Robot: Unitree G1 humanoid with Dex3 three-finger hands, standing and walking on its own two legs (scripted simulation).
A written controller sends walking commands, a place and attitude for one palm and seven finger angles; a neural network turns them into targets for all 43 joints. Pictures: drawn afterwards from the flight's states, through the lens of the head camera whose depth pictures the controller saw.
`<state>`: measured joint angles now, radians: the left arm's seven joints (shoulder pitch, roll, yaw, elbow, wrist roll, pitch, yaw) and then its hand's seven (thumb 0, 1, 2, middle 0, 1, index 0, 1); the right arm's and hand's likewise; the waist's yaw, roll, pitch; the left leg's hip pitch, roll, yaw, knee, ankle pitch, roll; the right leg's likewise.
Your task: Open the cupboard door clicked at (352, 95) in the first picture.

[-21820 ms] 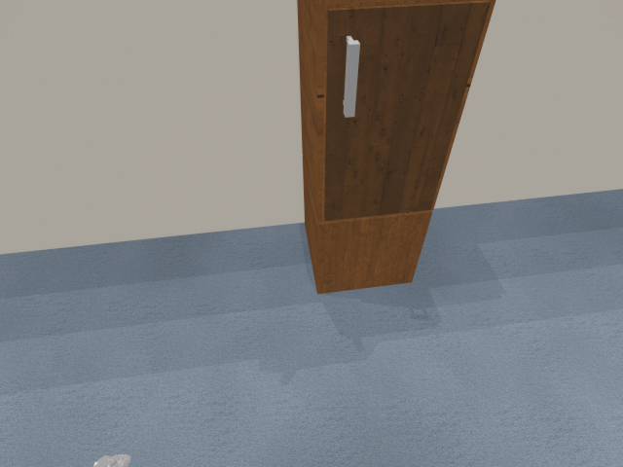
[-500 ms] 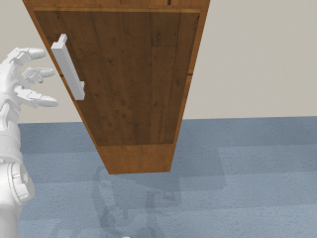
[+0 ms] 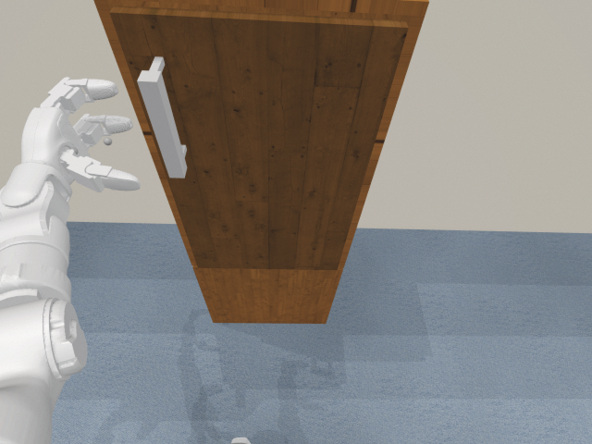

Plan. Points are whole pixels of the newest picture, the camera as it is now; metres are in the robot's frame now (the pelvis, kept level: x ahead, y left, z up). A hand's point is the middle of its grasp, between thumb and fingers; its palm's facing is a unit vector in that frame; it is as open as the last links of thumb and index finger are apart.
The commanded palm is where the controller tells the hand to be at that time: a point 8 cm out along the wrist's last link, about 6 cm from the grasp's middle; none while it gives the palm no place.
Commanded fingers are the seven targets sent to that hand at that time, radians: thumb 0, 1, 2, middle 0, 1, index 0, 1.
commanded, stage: move the hooked fingers beside the handle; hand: left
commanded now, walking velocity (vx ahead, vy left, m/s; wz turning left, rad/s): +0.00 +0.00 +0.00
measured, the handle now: (168, 121) +0.52 +0.17 +0.14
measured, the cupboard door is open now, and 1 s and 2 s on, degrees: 0 0 0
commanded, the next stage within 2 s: slide the fingers in behind the handle in 0.04 s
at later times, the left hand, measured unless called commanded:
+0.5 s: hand (130, 142) +0.47 +0.21 +0.14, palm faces +0.01 -1.00 +0.01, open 14.0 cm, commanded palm +0.45 +0.25 +0.14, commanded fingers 0.00 -0.50 0.30 -0.30 -1.20 -0.30 -1.20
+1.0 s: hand (159, 145) +0.47 +0.17 +0.14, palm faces +0.02 -1.00 +0.01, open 14.0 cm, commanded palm +0.44 +0.22 +0.14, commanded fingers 0.00 -0.50 0.30 -0.30 -1.20 -0.30 -1.20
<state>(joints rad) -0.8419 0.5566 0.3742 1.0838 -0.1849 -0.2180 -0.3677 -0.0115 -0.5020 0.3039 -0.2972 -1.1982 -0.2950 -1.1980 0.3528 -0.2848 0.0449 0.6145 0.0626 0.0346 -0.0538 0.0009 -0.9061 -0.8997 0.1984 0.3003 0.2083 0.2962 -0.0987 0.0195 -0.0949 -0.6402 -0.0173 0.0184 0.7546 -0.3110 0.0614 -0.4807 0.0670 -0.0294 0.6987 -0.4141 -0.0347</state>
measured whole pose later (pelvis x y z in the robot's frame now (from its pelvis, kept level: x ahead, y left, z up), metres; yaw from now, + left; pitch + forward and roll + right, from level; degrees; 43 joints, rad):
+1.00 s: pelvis +0.00 -0.02 +0.00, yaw +0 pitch +10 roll -1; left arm -0.81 0.44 0.32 1.04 -0.17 -0.19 -0.24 -0.01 -0.50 0.30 -0.30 -1.20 -0.30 -1.20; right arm 0.36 -0.28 0.04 0.61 0.06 0.02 -0.04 0.00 -0.91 -0.90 0.20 0.30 0.21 0.30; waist -0.10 0.04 -0.10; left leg -0.62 -0.01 0.02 0.75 -0.31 0.04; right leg -0.47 0.08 -0.03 0.72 -0.43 -0.05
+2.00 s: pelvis +0.00 -0.02 +0.00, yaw +0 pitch +10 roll -1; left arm -0.82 0.38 0.27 1.03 -0.17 -0.22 -0.18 -0.01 -0.40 0.35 -0.31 -1.22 -0.31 -1.22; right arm 0.38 -0.28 0.02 0.65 0.05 0.01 -0.03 0.00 -0.91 -0.90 0.20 0.30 0.21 0.30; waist -0.10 0.03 -0.09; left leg -0.61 -0.01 0.02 0.74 -0.31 0.04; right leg -0.46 0.08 -0.03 0.71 -0.42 -0.06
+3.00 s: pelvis +0.02 -0.02 +0.01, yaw -2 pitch +8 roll +0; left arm -0.48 0.31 0.26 0.65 -0.23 -0.15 -0.19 0.01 0.73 0.76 -0.36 -1.35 -0.34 -1.35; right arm 0.37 -0.28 0.02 0.59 0.07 0.02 -0.02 0.00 -0.91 -0.90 0.20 0.30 0.21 0.30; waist -0.07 0.05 -0.12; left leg -0.50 0.00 0.05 0.69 -0.32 0.04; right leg -0.37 0.08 0.01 0.66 -0.42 -0.06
